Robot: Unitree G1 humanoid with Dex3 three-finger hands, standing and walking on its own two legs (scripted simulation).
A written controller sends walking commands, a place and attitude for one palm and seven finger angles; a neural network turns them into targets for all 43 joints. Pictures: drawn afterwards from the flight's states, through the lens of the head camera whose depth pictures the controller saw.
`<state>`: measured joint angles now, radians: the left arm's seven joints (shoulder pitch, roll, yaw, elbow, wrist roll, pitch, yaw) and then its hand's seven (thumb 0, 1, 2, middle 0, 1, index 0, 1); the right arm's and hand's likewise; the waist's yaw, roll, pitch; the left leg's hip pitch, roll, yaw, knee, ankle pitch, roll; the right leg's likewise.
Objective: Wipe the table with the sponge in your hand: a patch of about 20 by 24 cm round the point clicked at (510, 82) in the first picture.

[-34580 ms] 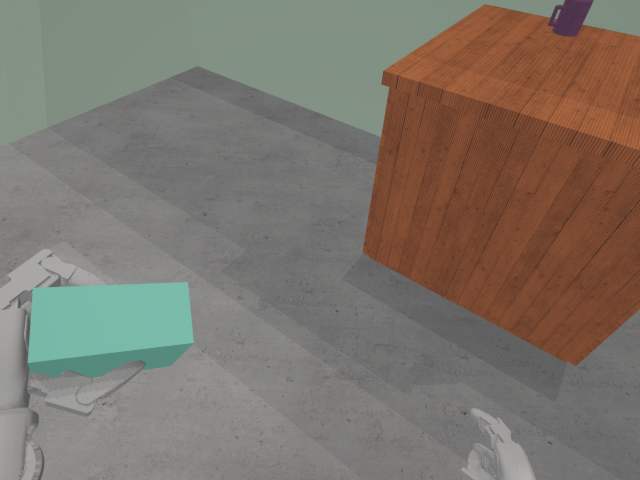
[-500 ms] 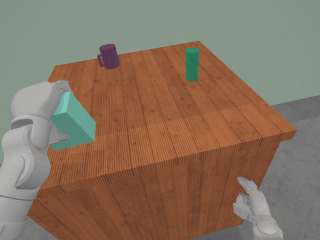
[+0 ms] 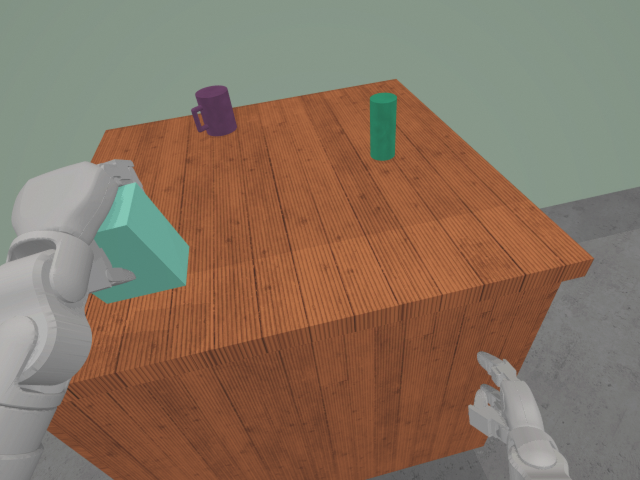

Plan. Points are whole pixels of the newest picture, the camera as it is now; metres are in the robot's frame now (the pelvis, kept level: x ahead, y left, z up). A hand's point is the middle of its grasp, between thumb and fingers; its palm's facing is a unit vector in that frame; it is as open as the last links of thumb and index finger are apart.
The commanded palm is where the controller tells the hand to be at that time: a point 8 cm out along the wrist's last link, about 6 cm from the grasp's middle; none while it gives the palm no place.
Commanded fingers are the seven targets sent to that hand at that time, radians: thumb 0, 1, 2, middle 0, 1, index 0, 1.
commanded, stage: bring the sponge back beside the body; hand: left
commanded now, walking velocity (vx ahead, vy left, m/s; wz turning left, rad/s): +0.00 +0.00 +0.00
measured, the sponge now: (130, 257) +0.27 +0.28 +0.18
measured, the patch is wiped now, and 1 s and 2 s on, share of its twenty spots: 1.00 1.00 1.00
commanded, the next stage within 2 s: step back with the hand held close in 1.42 s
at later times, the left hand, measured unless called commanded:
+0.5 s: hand (94, 252) +0.24 +0.28 +0.23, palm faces +0.29 -0.10 -0.95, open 9.9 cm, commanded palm +0.18 +0.28 +0.30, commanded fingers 0.00 0.10 1.30 -1.20 -1.60 -1.20 -1.60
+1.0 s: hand (73, 282) +0.20 +0.28 +0.22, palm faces +0.31 -0.11 -0.94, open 9.9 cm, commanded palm +0.14 +0.28 +0.29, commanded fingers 0.00 0.10 1.30 -1.20 -1.60 -1.20 -1.60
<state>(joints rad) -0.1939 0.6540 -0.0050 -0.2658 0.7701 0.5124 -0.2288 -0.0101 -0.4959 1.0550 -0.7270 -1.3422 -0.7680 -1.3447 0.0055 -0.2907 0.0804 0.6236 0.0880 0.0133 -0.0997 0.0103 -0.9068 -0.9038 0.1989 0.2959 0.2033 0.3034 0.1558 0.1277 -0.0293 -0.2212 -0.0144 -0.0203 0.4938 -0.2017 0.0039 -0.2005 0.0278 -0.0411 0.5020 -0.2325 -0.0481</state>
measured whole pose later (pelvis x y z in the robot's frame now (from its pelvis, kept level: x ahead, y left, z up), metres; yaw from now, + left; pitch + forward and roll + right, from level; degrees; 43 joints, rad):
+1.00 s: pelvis -0.01 +0.00 +0.00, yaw -1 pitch -6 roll +0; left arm 0.11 0.66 0.10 -0.52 0.69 0.48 -0.16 -0.01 -0.50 1.06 -0.73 -1.34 -0.77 -1.34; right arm 0.00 -0.27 0.09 0.60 0.08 0.01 -0.10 0.01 -0.91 -0.90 0.20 0.30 0.20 0.30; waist 0.18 0.13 -0.04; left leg -0.20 0.00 -0.01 0.52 -0.21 0.00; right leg -0.18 0.04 -0.03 0.51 -0.23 -0.05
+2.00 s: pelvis -0.03 +0.02 -0.01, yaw +2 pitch +2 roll -2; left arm 0.31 0.53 0.59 -0.70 -0.07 -0.17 0.15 -0.01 -0.50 1.06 -0.73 -1.34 -0.77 -1.34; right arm 0.27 -0.24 0.01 0.63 0.03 -0.04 -0.05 0.01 -0.91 -0.90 0.20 0.30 0.20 0.30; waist -0.05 0.01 0.03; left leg -0.41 -0.01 -0.05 0.68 -0.29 0.02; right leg -0.40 0.03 -0.08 0.56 -0.19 -0.03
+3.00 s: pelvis -0.26 -0.01 -0.02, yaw +1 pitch -1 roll +0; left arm 0.19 0.51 0.58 -0.74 -0.08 -0.19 0.15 -0.01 -0.50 1.06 -0.73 -1.34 -0.77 -1.34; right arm 0.16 -0.18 -0.03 0.62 0.04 -0.13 -0.03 0.01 -0.91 -0.90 0.20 0.30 0.20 0.30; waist -0.02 -0.08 0.08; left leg -0.38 0.07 0.06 0.71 -0.31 -0.01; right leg -0.61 0.06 0.06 1.12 -0.42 0.03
